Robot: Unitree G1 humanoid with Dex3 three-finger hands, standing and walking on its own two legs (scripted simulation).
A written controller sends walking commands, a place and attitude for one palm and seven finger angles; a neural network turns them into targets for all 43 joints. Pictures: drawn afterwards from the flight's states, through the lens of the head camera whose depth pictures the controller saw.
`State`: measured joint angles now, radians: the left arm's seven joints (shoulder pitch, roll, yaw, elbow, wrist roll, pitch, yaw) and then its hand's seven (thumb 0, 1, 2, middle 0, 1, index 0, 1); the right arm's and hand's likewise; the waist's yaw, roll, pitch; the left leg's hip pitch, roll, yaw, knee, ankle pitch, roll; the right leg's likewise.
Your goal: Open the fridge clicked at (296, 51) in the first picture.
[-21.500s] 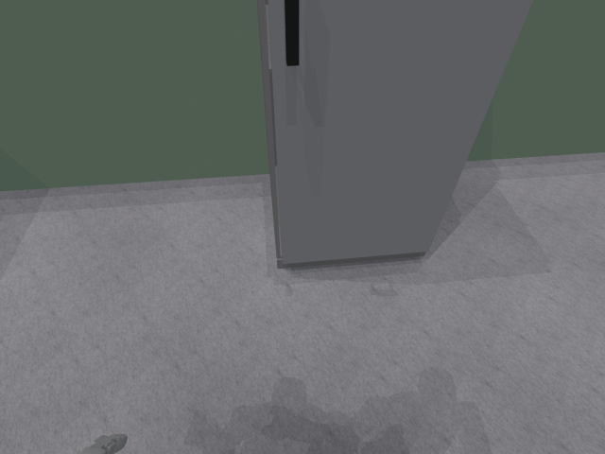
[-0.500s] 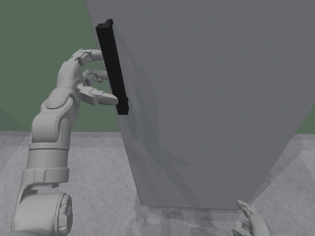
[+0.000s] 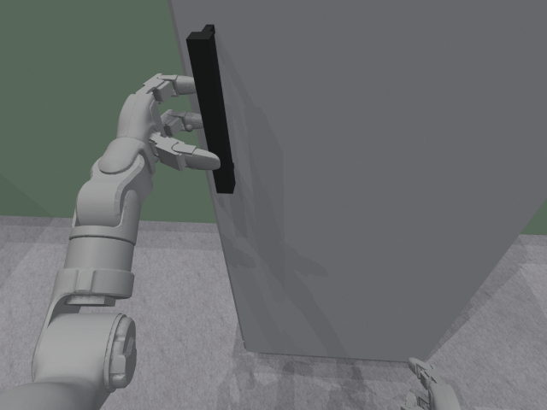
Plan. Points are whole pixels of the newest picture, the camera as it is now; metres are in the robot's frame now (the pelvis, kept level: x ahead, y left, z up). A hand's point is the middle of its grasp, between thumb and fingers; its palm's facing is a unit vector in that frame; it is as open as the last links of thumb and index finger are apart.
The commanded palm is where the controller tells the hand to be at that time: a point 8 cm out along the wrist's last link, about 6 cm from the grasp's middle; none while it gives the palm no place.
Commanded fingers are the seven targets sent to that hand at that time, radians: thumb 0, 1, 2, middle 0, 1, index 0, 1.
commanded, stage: slide the fingers in behind the handle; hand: left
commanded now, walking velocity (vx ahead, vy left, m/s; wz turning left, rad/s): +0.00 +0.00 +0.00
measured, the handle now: (218, 117) +0.45 +0.11 +0.24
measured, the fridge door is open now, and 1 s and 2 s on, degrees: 0 0 0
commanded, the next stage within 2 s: grip the handle and tug to test in 1.62 s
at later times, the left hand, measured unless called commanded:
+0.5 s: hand (207, 131) +0.39 +0.11 +0.25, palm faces +0.02 -1.00 -0.03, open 14.0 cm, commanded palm +0.36 +0.16 +0.25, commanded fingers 0.00 -0.50 0.30 -0.30 -1.20 -0.30 -1.20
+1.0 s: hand (220, 134) +0.39 +0.09 +0.25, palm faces -0.01 -1.00 -0.01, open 14.1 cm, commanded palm +0.36 +0.15 +0.25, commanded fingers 0.00 -0.50 0.30 -0.30 -1.20 -0.30 -1.20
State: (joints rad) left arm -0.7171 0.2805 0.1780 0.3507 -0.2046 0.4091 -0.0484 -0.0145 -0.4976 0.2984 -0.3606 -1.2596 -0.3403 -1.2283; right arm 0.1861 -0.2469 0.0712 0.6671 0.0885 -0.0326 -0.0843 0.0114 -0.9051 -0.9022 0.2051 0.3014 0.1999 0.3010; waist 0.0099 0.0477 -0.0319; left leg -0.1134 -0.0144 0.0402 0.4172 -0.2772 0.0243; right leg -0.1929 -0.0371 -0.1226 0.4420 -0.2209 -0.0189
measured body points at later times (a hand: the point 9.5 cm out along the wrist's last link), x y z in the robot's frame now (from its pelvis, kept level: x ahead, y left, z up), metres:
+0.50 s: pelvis +0.00 +0.00 +0.00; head -0.02 -0.03 +0.45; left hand +0.38 +0.17 +0.25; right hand +0.19 -0.23 -0.08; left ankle -0.03 +0.10 -0.74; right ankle +0.01 -0.11 -0.74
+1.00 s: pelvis +0.01 -0.02 +0.00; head -0.02 -0.04 +0.45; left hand +0.38 +0.15 +0.25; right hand +0.19 -0.25 -0.08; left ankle -0.03 +0.10 -0.74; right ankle +0.01 -0.11 -0.74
